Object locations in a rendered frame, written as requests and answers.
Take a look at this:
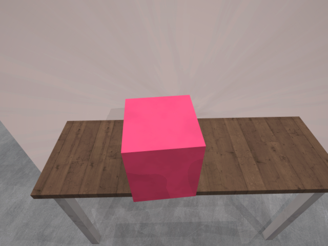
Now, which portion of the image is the carton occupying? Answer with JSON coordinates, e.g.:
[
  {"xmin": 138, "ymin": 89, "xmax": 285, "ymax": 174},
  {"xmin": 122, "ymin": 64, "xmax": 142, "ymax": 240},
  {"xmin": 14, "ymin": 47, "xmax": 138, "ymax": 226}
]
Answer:
[{"xmin": 121, "ymin": 95, "xmax": 206, "ymax": 202}]

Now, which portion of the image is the table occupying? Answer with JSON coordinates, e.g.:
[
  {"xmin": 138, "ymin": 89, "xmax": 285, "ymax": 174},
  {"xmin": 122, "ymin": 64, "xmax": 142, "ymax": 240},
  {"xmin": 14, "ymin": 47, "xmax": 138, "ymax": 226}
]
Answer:
[{"xmin": 30, "ymin": 116, "xmax": 328, "ymax": 244}]

